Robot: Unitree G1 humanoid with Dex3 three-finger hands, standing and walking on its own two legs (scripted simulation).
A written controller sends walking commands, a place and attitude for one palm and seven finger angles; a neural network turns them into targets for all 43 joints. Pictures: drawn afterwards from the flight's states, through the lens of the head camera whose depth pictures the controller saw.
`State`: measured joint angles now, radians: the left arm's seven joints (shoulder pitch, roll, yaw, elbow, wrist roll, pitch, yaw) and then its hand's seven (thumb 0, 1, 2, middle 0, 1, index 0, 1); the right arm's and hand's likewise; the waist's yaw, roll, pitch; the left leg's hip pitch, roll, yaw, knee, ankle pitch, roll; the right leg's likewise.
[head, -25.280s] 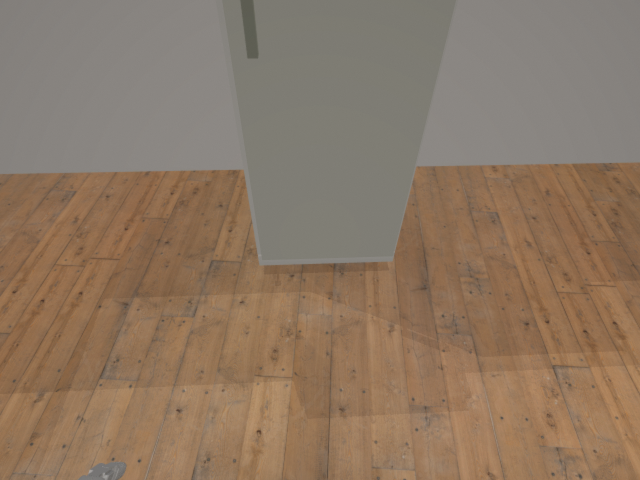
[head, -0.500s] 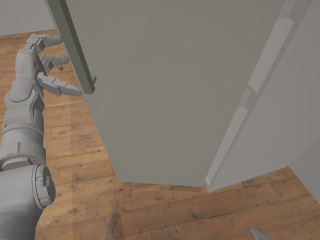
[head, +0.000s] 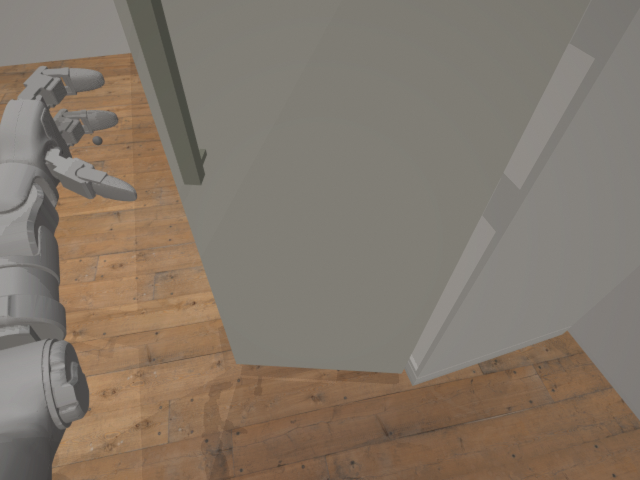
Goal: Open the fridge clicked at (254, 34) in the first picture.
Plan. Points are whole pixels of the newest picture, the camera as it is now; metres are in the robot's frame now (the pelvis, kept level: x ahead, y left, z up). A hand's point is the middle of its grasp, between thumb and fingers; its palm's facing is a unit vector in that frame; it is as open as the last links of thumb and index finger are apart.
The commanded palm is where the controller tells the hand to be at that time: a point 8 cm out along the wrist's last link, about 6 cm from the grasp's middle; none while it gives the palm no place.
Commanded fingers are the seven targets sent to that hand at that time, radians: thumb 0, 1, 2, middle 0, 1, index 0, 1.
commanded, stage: slip the hand off the handle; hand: left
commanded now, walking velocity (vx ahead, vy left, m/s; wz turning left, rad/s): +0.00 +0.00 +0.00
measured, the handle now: (176, 84) +0.51 +0.18 +0.24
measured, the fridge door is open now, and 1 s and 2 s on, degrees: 69 69 69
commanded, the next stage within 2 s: draw the hand back to the body in 0.80 s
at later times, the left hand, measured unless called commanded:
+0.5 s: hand (75, 199) +0.35 +0.25 +0.20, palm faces +0.20 -0.98 -0.09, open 14.7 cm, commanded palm +0.31 +0.29 +0.21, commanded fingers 0.00 -0.55 0.20 -0.25 -1.15 -0.25 -1.15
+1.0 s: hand (73, 207) +0.34 +0.25 +0.20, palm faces +0.14 -0.99 +0.01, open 14.7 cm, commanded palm +0.29 +0.29 +0.20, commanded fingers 0.00 -0.55 0.20 -0.25 -1.15 -0.25 -1.15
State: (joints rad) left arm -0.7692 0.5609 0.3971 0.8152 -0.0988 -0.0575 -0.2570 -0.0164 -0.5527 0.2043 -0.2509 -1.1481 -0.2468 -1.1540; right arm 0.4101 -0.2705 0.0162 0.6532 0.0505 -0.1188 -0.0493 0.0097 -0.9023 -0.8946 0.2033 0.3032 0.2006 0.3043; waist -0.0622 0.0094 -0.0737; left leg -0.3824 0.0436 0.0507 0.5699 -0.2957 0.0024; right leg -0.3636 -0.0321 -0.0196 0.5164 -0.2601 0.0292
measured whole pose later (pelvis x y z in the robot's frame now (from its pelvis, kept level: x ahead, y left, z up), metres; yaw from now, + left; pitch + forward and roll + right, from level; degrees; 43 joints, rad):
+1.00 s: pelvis -0.01 -0.02 +0.00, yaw +2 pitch +0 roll +0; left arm -0.43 0.45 0.40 0.37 -0.28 0.18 -0.30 -0.02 -0.55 0.20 -0.25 -1.15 -0.25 -1.15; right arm 0.27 -0.27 0.06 0.66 0.08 -0.17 -0.12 0.01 -0.90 -0.89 0.20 0.30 0.20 0.30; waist 0.02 0.04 -0.05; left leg -0.26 0.05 0.01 0.53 -0.27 -0.02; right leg -0.24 -0.02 -0.06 0.51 -0.27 0.00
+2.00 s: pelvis +0.01 -0.01 +0.01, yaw +1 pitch -4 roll +0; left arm 0.35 0.35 0.35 -0.30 -0.06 -0.08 0.10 0.00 0.36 0.65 -0.23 -0.61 -0.22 -0.61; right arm 0.22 -0.22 0.01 0.67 -0.01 -0.14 -0.09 0.01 -0.90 -0.89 0.20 0.30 0.20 0.30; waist 0.06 0.04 0.01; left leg -0.09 0.04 0.04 0.42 -0.26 -0.01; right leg -0.09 -0.03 -0.04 0.41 -0.25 0.02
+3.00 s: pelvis -0.04 +0.00 +0.00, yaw +1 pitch +0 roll +0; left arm 0.53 0.43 0.42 -0.47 -0.04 -0.17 0.13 0.01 0.88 0.90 -0.21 -0.30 -0.21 -0.31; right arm 0.19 -0.21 0.01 0.55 0.00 -0.05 -0.10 0.01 -0.90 -0.89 0.20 0.30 0.20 0.30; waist 0.01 0.01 0.03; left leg -0.31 0.02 0.04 0.54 -0.23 0.01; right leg -0.29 -0.05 -0.03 0.51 -0.21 0.04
